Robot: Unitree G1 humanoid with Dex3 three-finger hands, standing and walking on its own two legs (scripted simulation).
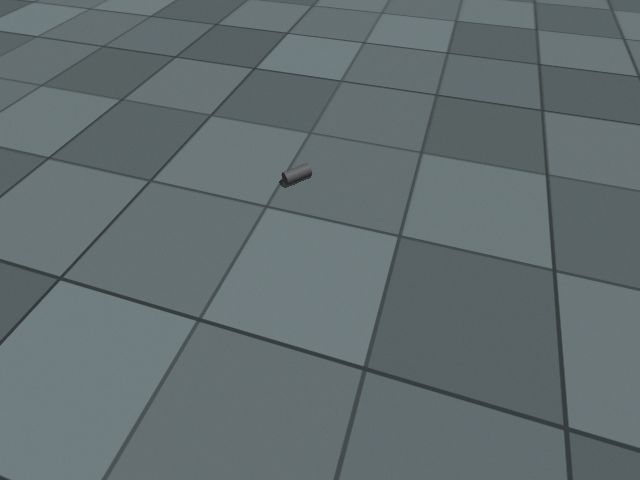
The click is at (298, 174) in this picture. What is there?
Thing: lying can
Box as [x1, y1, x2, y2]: [282, 163, 311, 184]
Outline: 309,165 306,163 283,172 282,177 284,182 288,184 310,175 311,170
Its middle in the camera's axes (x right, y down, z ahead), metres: -0.14 -0.37 +1.91
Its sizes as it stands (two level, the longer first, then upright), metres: 0.135 0.064 0.064
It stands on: the floor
